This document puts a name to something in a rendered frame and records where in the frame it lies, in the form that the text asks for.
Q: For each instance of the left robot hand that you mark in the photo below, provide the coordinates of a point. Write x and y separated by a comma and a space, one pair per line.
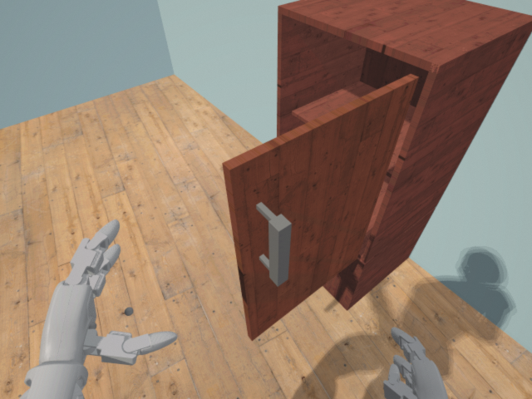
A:
66, 335

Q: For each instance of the handle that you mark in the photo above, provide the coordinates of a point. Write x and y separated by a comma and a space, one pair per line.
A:
279, 238

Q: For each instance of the right robot hand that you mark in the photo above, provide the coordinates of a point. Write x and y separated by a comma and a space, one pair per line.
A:
423, 379

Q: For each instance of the robot left forearm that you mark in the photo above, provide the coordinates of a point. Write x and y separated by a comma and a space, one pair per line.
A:
56, 380

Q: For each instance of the cupboard door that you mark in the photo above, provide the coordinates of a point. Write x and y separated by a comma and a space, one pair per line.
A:
324, 177

